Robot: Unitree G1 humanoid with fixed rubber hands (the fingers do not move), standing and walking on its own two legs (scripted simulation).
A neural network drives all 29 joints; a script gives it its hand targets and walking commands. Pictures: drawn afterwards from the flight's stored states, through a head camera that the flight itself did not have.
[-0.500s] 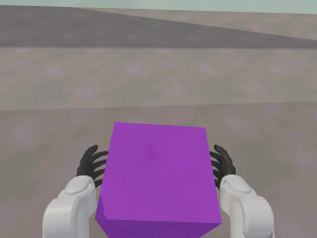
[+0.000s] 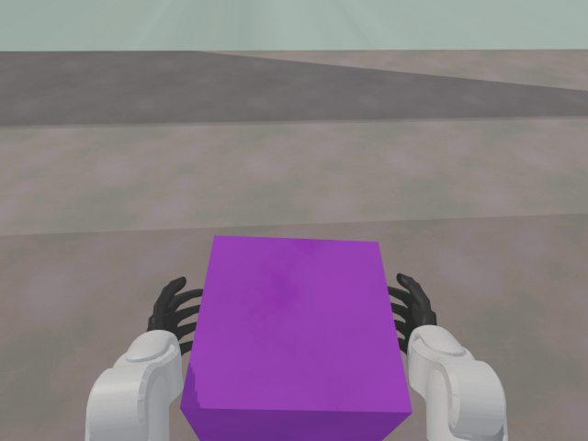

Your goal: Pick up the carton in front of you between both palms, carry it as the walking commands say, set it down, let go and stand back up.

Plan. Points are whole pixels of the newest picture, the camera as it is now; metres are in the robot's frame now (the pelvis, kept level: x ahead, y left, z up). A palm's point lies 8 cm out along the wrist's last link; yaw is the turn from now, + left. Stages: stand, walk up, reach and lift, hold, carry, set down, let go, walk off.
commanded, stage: carry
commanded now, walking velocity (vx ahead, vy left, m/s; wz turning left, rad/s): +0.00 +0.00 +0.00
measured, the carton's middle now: (291, 354) +0.25 +0.00 +0.02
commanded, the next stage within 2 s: hold in 0.98 s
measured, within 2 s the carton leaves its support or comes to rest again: neither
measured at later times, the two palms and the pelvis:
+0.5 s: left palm (181, 350) +0.25 +0.14 +0.04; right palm (411, 350) +0.25 -0.16 +0.04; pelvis -0.02 +0.00 +0.00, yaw +0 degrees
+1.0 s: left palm (181, 355) +0.24 +0.14 +0.04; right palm (412, 356) +0.24 -0.16 +0.04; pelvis -0.04 +0.00 +0.00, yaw +0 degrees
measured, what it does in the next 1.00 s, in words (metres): stands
